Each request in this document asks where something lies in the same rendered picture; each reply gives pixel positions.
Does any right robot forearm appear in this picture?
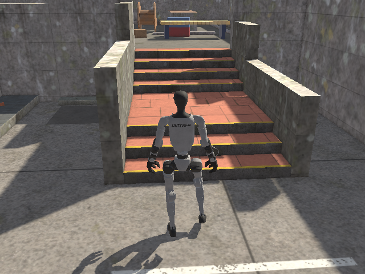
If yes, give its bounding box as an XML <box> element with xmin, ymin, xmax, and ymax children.
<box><xmin>204</xmin><ymin>138</ymin><xmax>216</xmax><ymax>162</ymax></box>

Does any robot right shin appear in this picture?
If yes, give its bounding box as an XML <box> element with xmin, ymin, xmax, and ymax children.
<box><xmin>196</xmin><ymin>178</ymin><xmax>204</xmax><ymax>216</ymax></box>

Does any right robot hand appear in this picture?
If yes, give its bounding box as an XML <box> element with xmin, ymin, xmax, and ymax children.
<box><xmin>205</xmin><ymin>160</ymin><xmax>218</xmax><ymax>173</ymax></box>

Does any left robot hand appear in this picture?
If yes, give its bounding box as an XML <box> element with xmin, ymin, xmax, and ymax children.
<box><xmin>147</xmin><ymin>160</ymin><xmax>160</xmax><ymax>174</ymax></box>

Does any left robot forearm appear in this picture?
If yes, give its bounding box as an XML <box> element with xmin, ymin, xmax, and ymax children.
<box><xmin>148</xmin><ymin>138</ymin><xmax>160</xmax><ymax>162</ymax></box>

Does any left robot upper arm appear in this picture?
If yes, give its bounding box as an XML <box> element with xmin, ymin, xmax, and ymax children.
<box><xmin>154</xmin><ymin>116</ymin><xmax>169</xmax><ymax>147</ymax></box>

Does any humanoid robot head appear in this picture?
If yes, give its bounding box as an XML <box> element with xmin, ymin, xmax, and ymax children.
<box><xmin>172</xmin><ymin>90</ymin><xmax>191</xmax><ymax>118</ymax></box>

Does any right robot upper arm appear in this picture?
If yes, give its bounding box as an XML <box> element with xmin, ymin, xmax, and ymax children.
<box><xmin>193</xmin><ymin>115</ymin><xmax>209</xmax><ymax>147</ymax></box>

